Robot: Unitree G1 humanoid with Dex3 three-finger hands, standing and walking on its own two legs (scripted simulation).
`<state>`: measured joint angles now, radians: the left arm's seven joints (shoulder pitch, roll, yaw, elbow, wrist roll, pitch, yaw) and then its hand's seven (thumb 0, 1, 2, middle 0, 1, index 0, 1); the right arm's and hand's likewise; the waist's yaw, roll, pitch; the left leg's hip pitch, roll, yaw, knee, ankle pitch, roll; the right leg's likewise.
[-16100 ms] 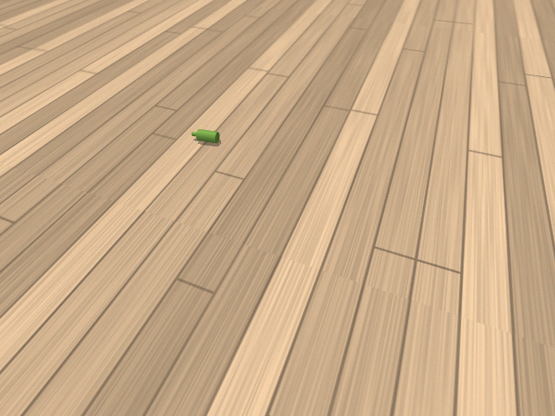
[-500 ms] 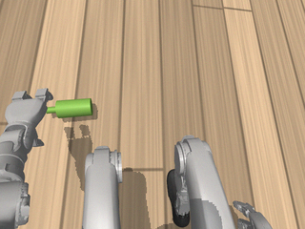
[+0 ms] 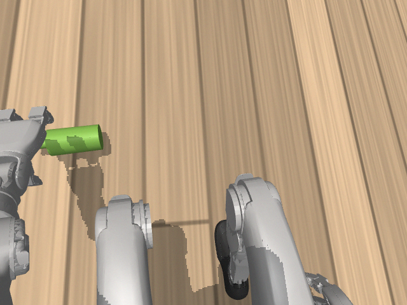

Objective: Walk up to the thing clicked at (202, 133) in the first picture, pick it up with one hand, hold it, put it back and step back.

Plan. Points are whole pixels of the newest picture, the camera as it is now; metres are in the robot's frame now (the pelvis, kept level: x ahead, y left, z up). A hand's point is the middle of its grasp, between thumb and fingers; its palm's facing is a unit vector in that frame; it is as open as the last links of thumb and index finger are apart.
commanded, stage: rise first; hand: left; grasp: from above
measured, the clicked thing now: (67, 140) +0.50 +0.28 -0.30
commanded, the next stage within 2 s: approach in 1.90 s
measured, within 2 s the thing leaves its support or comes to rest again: neither
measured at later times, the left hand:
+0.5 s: hand (36, 151) +0.44 +0.30 -0.19, palm faces -0.47 -0.07 -0.88, open 14.0 cm
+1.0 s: hand (35, 144) +0.46 +0.31 -0.19, palm faces -0.46 -0.07 -0.89, open 14.0 cm
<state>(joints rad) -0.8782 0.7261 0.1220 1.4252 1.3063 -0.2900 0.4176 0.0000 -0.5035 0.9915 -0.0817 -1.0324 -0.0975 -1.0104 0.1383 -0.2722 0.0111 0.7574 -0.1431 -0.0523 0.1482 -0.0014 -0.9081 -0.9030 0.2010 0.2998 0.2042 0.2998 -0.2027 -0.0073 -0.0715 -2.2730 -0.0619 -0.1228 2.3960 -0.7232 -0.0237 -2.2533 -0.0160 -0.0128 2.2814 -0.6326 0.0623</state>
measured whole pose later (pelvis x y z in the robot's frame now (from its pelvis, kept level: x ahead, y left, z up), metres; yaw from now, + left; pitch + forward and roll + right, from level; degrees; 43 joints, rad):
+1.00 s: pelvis +0.00 +0.00 -0.01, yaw -2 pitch +34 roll -9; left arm -0.96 0.82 0.14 1.51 1.31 -0.28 0.43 0.00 -0.52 1.02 -0.12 -1.01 -0.11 -1.01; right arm 0.14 -0.28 0.07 0.74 -0.17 -0.06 0.17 0.00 -0.91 -0.90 0.20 0.30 0.20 0.30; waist -0.26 -0.02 -0.03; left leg -2.32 -0.06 -0.14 2.45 -0.74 -0.02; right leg -2.28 -0.01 -0.03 2.31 -0.64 0.07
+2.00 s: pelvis +0.00 +0.01 -0.01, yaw -2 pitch +34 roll -10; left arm -0.96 0.81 0.12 1.52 1.32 -0.28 0.43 0.00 -0.41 0.92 -0.22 -0.93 -0.21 -0.93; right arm 0.16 -0.29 0.08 0.74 -0.16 -0.07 0.17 0.00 -0.91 -0.90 0.20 0.30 0.20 0.30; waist -0.26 -0.01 -0.04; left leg -2.32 -0.06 -0.14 2.45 -0.72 -0.01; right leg -2.28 -0.01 -0.03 2.30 -0.63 0.06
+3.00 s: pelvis +0.00 +0.00 -0.01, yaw -2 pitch +34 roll -10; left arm -1.04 0.78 0.06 1.59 1.33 -0.27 0.45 0.00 -0.46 0.98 -0.13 -1.04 -0.15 -1.02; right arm 0.15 -0.31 0.10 0.70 -0.16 -0.08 0.17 0.00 -0.90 -0.89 0.20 0.30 0.20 0.30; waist -0.30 -0.02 -0.03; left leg -2.32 -0.07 -0.16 2.46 -0.73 -0.02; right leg -2.28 -0.01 -0.05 2.31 -0.63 0.05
